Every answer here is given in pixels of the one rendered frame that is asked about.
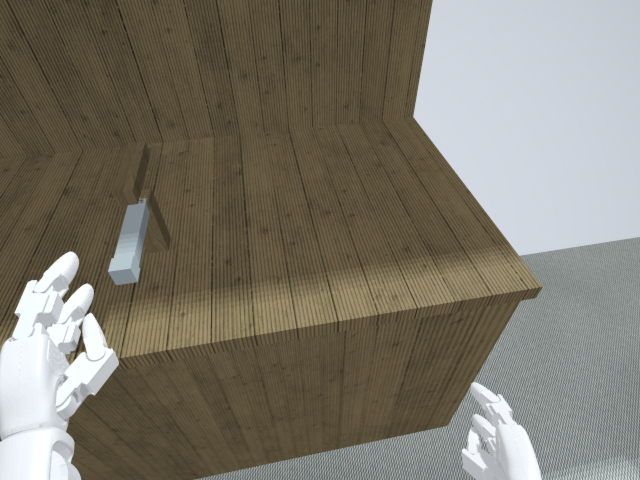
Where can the tap lever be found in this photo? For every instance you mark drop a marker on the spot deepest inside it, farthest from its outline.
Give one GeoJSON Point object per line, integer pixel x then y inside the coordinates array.
{"type": "Point", "coordinates": [124, 267]}

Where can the robot left forearm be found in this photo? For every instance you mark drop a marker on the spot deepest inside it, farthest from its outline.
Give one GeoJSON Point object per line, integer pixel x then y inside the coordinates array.
{"type": "Point", "coordinates": [43, 453]}

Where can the robot right hand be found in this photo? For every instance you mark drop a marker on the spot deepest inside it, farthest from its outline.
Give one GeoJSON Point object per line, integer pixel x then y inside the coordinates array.
{"type": "Point", "coordinates": [508, 443]}

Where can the robot left hand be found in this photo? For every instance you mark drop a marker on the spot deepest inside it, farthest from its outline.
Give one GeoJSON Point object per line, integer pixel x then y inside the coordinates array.
{"type": "Point", "coordinates": [33, 361]}

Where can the counter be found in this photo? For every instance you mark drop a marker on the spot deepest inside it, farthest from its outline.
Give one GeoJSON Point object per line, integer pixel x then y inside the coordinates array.
{"type": "Point", "coordinates": [314, 273]}

